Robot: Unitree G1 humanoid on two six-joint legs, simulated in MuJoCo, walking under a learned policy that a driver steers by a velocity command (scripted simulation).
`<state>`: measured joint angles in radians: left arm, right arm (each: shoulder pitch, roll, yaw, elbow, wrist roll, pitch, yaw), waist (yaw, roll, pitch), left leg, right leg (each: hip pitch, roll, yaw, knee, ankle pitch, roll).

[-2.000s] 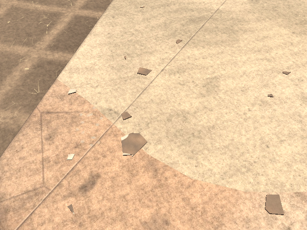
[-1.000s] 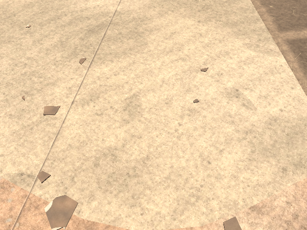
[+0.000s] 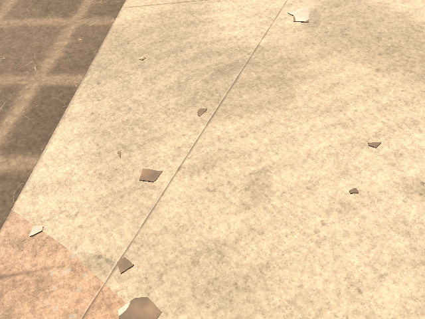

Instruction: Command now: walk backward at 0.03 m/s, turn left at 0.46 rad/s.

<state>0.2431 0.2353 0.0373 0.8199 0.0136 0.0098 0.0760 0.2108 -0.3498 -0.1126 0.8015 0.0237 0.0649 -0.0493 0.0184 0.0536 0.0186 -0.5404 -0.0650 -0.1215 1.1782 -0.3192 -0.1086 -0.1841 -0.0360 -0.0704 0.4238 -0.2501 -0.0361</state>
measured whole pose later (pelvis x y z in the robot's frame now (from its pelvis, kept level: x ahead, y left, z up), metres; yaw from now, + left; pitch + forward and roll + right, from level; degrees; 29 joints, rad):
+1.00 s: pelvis -0.04 +0.03 -0.01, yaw +6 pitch -2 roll +0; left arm 0.21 0.23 0.03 0.99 0.01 -0.01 0.03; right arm 0.18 -0.24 -0.04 1.02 0.00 0.01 -0.03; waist 0.00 0.00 0.05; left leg -0.20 0.00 -0.01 0.50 -0.26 0.00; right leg -0.19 -0.02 0.00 0.50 -0.28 0.02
